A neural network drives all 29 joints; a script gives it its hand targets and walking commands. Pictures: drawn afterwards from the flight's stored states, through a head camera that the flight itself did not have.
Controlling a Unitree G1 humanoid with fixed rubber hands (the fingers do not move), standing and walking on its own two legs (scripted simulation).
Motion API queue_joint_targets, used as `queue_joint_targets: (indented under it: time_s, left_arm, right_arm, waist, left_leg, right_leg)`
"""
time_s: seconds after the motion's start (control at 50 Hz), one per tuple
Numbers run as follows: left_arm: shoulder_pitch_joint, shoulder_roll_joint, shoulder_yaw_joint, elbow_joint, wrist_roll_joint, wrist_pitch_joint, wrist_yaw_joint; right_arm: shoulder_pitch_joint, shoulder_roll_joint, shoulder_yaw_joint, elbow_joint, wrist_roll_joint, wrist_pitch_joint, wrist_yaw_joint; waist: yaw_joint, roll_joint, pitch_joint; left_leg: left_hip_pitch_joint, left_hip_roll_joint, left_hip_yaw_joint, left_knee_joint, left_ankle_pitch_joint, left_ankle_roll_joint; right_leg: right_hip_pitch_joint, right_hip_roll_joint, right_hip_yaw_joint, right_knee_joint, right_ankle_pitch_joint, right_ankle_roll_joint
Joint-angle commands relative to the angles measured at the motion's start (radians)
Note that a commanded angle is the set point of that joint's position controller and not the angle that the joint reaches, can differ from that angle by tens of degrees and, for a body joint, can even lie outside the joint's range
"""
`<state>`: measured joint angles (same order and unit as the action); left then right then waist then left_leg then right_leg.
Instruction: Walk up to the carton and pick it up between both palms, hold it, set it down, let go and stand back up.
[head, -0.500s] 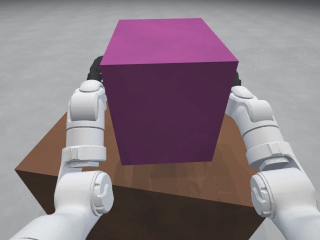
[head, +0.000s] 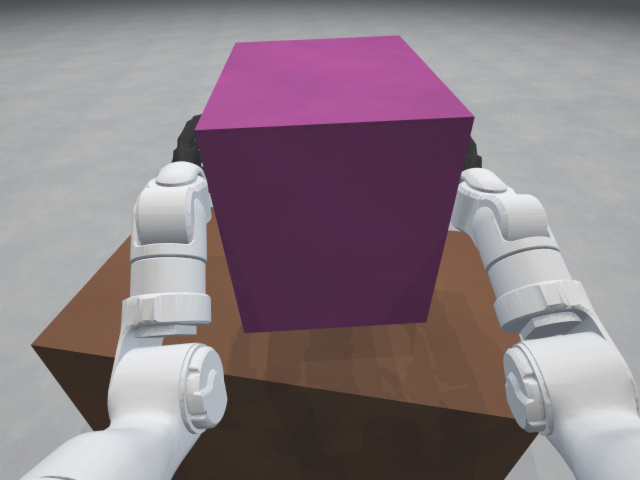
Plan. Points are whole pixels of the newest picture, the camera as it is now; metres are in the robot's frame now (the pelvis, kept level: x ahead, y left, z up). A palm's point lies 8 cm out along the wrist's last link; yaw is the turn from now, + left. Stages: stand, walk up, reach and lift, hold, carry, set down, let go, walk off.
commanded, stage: hold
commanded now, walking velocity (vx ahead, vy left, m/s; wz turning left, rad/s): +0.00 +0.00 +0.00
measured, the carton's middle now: (326, 175) +0.43 +0.00 +0.23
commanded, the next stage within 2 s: none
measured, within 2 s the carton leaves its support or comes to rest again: neither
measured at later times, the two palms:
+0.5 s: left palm (183, 175) +0.37 +0.16 +0.26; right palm (459, 173) +0.37 -0.16 +0.26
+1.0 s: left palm (186, 168) +0.37 +0.16 +0.27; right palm (464, 171) +0.37 -0.16 +0.26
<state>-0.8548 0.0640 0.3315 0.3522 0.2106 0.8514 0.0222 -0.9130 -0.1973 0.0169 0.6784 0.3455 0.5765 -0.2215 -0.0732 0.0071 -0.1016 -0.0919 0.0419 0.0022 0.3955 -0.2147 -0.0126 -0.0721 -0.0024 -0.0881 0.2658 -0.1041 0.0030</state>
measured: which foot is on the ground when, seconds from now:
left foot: down 0.00-1.00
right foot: down 0.00-1.00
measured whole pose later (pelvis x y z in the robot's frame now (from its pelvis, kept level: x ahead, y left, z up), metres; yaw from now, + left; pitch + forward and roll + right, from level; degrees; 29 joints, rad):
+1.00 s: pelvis +0.00 +0.00 +0.00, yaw +0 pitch -5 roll -1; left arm -0.89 0.08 0.34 0.37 0.21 0.86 0.02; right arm -0.95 -0.20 0.01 0.69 0.35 0.60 -0.23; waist -0.07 0.00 -0.12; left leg -0.10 0.04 0.00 0.39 -0.21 -0.02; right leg -0.08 0.00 -0.09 0.27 -0.10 0.00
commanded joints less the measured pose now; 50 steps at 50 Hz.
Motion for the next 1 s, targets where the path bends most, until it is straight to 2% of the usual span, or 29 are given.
queue_joint_targets:
  time_s: [0.0,0.12,0.14,0.16,0.2,0.26,0.3,0.32,0.36,0.4,0.42,0.44,0.52,0.54,0.56,0.6,0.64,0.66,0.72,0.74,0.76,0.8,0.84,0.86,0.88,0.92,0.94,0.96,0.98]
  left_arm:
    - [-0.8,-0.648,-0.468,-0.174,-0.223,-0.096,-0.142]
    - [-0.776,-0.624,-0.436,-0.108,-0.203,-0.083,-0.146]
    - [-0.765,-0.615,-0.419,-0.084,-0.202,-0.078,-0.148]
    - [-0.76,-0.616,-0.42,-0.105,-0.2,-0.082,-0.15]
    - [-0.768,-0.624,-0.427,-0.117,-0.199,-0.084,-0.153]
    - [-0.751,-0.616,-0.415,-0.09,-0.201,-0.08,-0.159]
    - [-0.753,-0.628,-0.428,-0.127,-0.203,-0.082,-0.162]
    - [-0.764,-0.638,-0.439,-0.137,-0.202,-0.084,-0.16]
    - [-0.769,-0.64,-0.446,-0.179,-0.205,-0.082,-0.152]
    - [-0.768,-0.627,-0.468,-0.218,-0.215,-0.08,-0.149]
    - [-0.755,-0.63,-0.45,-0.193,-0.208,-0.075,-0.15]
    - [-0.765,-0.616,-0.447,-0.221,-0.205,-0.076,-0.149]
    - [-0.743,-0.62,-0.442,-0.172,-0.2,-0.066,-0.154]
    - [-0.766,-0.624,-0.459,-0.182,-0.208,-0.068,-0.155]
    - [-0.768,-0.625,-0.432,-0.156,-0.203,-0.07,-0.152]
    - [-0.774,-0.63,-0.448,-0.179,-0.214,-0.079,-0.149]
    - [-0.79,-0.626,-0.458,-0.183,-0.216,-0.082,-0.142]
    - [-0.794,-0.626,-0.445,-0.166,-0.211,-0.08,-0.144]
    - [-0.795,-0.624,-0.437,-0.116,-0.207,-0.079,-0.15]
    - [-0.771,-0.628,-0.432,-0.087,-0.198,-0.077,-0.15]
    - [-0.764,-0.625,-0.421,-0.092,-0.199,-0.077,-0.153]
    - [-0.773,-0.627,-0.423,-0.101,-0.2,-0.082,-0.153]
    - [-0.775,-0.624,-0.432,-0.127,-0.212,-0.084,-0.151]
    - [-0.768,-0.626,-0.419,-0.119,-0.199,-0.083,-0.153]
    - [-0.759,-0.62,-0.416,-0.113,-0.202,-0.08,-0.157]
    - [-0.757,-0.614,-0.405,-0.089,-0.194,-0.079,-0.165]
    - [-0.755,-0.619,-0.417,-0.12,-0.2,-0.078,-0.164]
    - [-0.757,-0.62,-0.416,-0.117,-0.191,-0.077,-0.163]
    - [-0.768,-0.621,-0.416,-0.115,-0.197,-0.077,-0.161]
  right_arm:
    - [-0.988,0.76,0.285,-0.431,0.151,-0.063,0.117]
    - [-0.952,0.721,0.257,-0.364,0.145,-0.042,0.118]
    - [-0.948,0.72,0.252,-0.34,0.144,-0.04,0.119]
    - [-0.961,0.729,0.252,-0.371,0.14,-0.044,0.117]
    - [-0.963,0.73,0.259,-0.362,0.148,-0.042,0.117]
    - [-0.97,0.736,0.264,-0.369,0.153,-0.041,0.118]
    - [-0.955,0.726,0.272,-0.387,0.153,-0.043,0.114]
    - [-0.965,0.738,0.275,-0.405,0.158,-0.048,0.113]
    - [-0.946,0.733,0.269,-0.39,0.169,-0.04,0.113]
    - [-0.939,0.734,0.289,-0.433,0.177,-0.041,0.115]
    - [-0.949,0.738,0.276,-0.41,0.172,-0.037,0.115]
    - [-0.941,0.731,0.275,-0.434,0.174,-0.04,0.118]
    - [-0.92,0.709,0.264,-0.381,0.161,-0.03,0.116]
    - [-0.942,0.718,0.259,-0.404,0.163,-0.034,0.117]
    - [-0.963,0.732,0.265,-0.402,0.152,-0.035,0.117]
    - [-0.967,0.749,0.277,-0.418,0.158,-0.042,0.118]
    - [-0.96,0.736,0.274,-0.401,0.161,-0.039,0.119]
    - [-0.973,0.745,0.262,-0.397,0.152,-0.036,0.118]
    - [-0.998,0.742,0.258,-0.383,0.151,-0.039,0.122]
    - [-0.992,0.734,0.252,-0.374,0.143,-0.038,0.122]
    - [-0.997,0.743,0.249,-0.378,0.136,-0.04,0.121]
    - [-0.964,0.741,0.25,-0.359,0.147,-0.035,0.12]
    - [-0.98,0.753,0.278,-0.403,0.161,-0.038,0.118]
    - [-0.972,0.752,0.261,-0.375,0.156,-0.034,0.116]
    - [-0.958,0.74,0.275,-0.387,0.156,-0.032,0.112]
    - [-0.949,0.74,0.26,-0.361,0.149,-0.031,0.109]
    - [-0.966,0.737,0.264,-0.394,0.156,-0.033,0.109]
    - [-0.955,0.743,0.266,-0.385,0.156,-0.031,0.109]
    - [-0.966,0.75,0.267,-0.378,0.153,-0.03,0.11]
  waist:
    - [0.002,0.012,-0.435]
    - [-0.006,0.039,-0.374]
    - [-0.009,0.022,-0.35]
    - [0.002,0.014,-0.382]
    - [-0.003,0.034,-0.387]
    - [0.008,0.008,-0.39]
    - [-0.009,0.017,-0.404]
    - [-0.003,0.036,-0.413]
    - [-0.014,0.055,-0.409]
    - [-0.007,0.054,-0.441]
    - [-0.008,0.033,-0.413]
    - [-0.001,0.042,-0.431]
    - [-0.015,0.041,-0.366]
    - [-0.015,0.04,-0.39]
    - [0.003,0.02,-0.394]
    - [0.0,0.016,-0.424]
    - [-0.003,0.034,-0.429]
    - [0.006,0.031,-0.42]
    - [0.005,0.002,-0.376]
    - [0.005,0.03,-0.362]
    - [0.005,0.014,-0.377]
    - [0.004,0.021,-0.392]
    - [0.0,0.013,-0.432]
    - [0.003,0.013,-0.414]
    - [0.001,0.002,-0.4]
    - [-0.002,0.017,-0.371]
    - [0.004,0.013,-0.387]
    - [-0.005,0.016,-0.383]
    - [0.003,0.02,-0.386]
  left_leg:
    - [-0.036,-0.095,-0.019,-0.048,0.229,-0.024]
    - [-0.066,-0.093,-0.017,-0.07,0.151,-0.023]
    - [-0.079,-0.088,-0.022,-0.076,0.145,-0.023]
    - [-0.076,-0.089,-0.023,-0.071,0.169,-0.02]
    - [-0.051,-0.085,-0.021,-0.063,0.202,-0.03]
    - [-0.049,-0.089,-0.02,-0.055,0.236,-0.029]
    - [-0.035,-0.089,-0.023,-0.05,0.243,-0.034]
    - [-0.04,-0.094,-0.022,-0.055,0.239,-0.035]
    - [-0.015,-0.09,-0.022,-0.05,0.3,-0.05]
    - [-0.019,-0.094,-0.029,-0.035,0.317,-0.051]
    - [-0.018,-0.092,-0.023,-0.043,0.312,-0.047]
    - [-0.02,-0.094,-0.024,-0.041,0.302,-0.047]
    - [-0.049,-0.095,-0.023,-0.063,0.226,-0.044]
    - [-0.057,-0.093,-0.021,-0.06,0.215,-0.038]
    - [-0.061,-0.091,-0.014,-0.061,0.185,-0.029]
    - [-0.064,-0.09,-0.016,-0.059,0.212,-0.023]
    - [-0.04,-0.091,-0.02,-0.05,0.238,-0.034]
    - [-0.047,-0.091,-0.015,-0.055,0.217,-0.027]
    - [-0.062,-0.089,-0.014,-0.073,0.167,-0.021]
    - [-0.08,-0.088,-0.018,-0.077,0.156,-0.025]
    - [-0.079,-0.09,-0.021,-0.077,0.151,-0.019]
    - [-0.076,-0.089,-0.018,-0.07,0.173,-0.019]
    - [-0.044,-0.093,-0.023,-0.05,0.233,-0.023]
    - [-0.038,-0.093,-0.02,-0.049,0.242,-0.025]
    - [-0.048,-0.093,-0.02,-0.048,0.236,-0.026]
    - [-0.05,-0.093,-0.013,-0.059,0.21,-0.033]
    - [-0.052,-0.099,-0.014,-0.061,0.225,-0.03]
    - [-0.046,-0.096,-0.015,-0.057,0.223,-0.026]
    - [-0.048,-0.095,-0.013,-0.056,0.208,-0.024]
  right_leg:
    - [0.228,0.087,0.073,0.023,0.178,0.035]
    - [0.212,0.081,0.081,0.015,0.118,0.032]
    - [0.206,0.083,0.077,0.009,0.099,0.027]
    - [0.222,0.084,0.076,0.017,0.117,0.029]
    - [0.221,0.088,0.08,0.022,0.144,0.024]
    - [0.226,0.085,0.075,0.019,0.163,0.025]
    - [0.24,0.085,0.077,0.019,0.176,0.025]
    - [0.229,0.087,0.077,0.017,0.183,0.026]
    - [0.231,0.092,0.073,0.024,0.224,0.023]
    - [0.248,0.094,0.077,0.034,0.243,0.027]
    - [0.239,0.09,0.072,0.025,0.229,0.026]
    - [0.239,0.091,0.077,0.03,0.228,0.029]
    - [0.227,0.089,0.072,0.02,0.165,0.029]
    - [0.225,0.088,0.073,0.024,0.153,0.028]
    - [0.214,0.087,0.07,0.023,0.123,0.027]
    - [0.236,0.082,0.073,0.025,0.153,0.033]
    - [0.217,0.09,0.071,0.028,0.161,0.026]
    - [0.206,0.085,0.074,0.021,0.142,0.026]
    - [0.2,0.084,0.07,0.015,0.102,0.029]
    - [0.206,0.083,0.076,0.017,0.098,0.025]
    - [0.215,0.083,0.073,0.02,0.1,0.027]
    - [0.214,0.084,0.075,0.019,0.127,0.023]
    - [0.226,0.085,0.083,0.029,0.174,0.025]
    - [0.22,0.081,0.079,0.026,0.173,0.029]
    - [0.226,0.082,0.088,0.022,0.181,0.031]
    - [0.208,0.081,0.081,0.017,0.149,0.03]
    - [0.234,0.086,0.074,0.024,0.17,0.033]
    - [0.22,0.086,0.082,0.024,0.167,0.03]
    - [0.213,0.081,0.082,0.024,0.153,0.03]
